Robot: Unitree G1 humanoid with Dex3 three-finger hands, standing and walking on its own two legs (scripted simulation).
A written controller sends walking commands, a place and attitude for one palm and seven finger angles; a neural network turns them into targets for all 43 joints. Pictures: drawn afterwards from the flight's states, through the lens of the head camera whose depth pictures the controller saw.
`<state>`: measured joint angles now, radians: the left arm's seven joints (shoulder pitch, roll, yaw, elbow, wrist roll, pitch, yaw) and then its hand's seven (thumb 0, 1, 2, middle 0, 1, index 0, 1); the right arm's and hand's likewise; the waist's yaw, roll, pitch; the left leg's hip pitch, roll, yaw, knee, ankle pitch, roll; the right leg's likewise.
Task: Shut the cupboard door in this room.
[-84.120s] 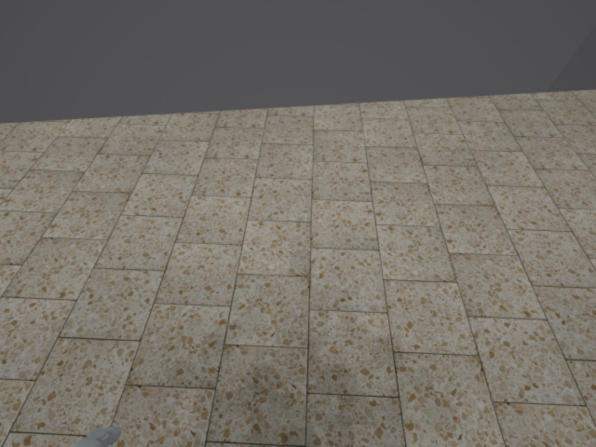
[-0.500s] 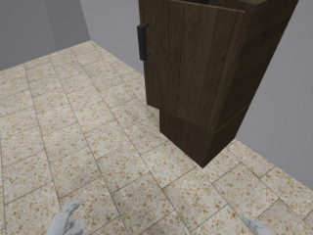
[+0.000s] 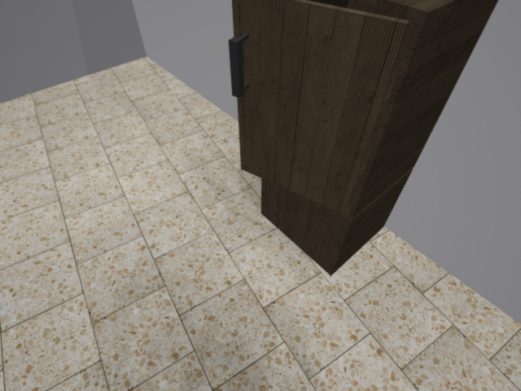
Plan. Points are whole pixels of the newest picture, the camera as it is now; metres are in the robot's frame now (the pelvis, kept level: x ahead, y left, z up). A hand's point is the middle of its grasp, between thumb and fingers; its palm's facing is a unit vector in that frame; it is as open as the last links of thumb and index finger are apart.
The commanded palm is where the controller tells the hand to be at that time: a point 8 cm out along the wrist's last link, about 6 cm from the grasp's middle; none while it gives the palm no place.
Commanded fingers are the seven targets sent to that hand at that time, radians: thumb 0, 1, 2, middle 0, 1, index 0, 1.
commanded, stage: let the arm hang, fingers relaxed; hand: left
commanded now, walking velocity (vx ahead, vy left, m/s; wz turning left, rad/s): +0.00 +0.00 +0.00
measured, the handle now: (241, 65) +0.87 +0.09 +0.08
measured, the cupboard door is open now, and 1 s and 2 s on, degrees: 17 17 17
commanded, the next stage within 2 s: look to check the result in 0.40 s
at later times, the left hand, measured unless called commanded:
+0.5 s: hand out of the picture -0.02 +0.16 -0.18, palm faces +0.03 -0.98 -0.17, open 7.4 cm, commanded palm none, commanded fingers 0.00 0.90 0.90 -0.20 -0.30 -0.20 -0.30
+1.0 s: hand out of the picture +0.01 +0.18 -0.17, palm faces +0.01 -0.98 -0.22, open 7.4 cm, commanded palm none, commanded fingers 0.00 0.90 0.90 -0.20 -0.30 -0.20 -0.30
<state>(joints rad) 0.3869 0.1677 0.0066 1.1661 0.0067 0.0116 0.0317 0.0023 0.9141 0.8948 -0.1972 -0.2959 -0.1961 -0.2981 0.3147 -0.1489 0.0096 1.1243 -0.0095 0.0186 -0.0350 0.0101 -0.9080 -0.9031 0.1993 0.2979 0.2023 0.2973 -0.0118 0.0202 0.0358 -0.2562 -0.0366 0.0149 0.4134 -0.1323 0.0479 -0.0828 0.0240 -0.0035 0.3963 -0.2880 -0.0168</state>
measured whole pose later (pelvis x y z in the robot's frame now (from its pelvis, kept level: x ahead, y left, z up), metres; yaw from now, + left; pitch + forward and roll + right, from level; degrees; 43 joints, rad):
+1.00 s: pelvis +0.02 -0.01 +0.00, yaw +0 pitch -2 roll +0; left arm 0.28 0.18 0.01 1.14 0.01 -0.01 0.03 0.00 0.91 0.89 -0.20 -0.30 -0.20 -0.30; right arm 0.23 -0.20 0.00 1.12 -0.01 0.00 -0.04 0.01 -0.91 -0.90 0.20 0.30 0.20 0.30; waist -0.01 0.00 0.04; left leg -0.22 -0.04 0.01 0.39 -0.15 0.04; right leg -0.04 0.03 0.00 0.35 -0.29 -0.02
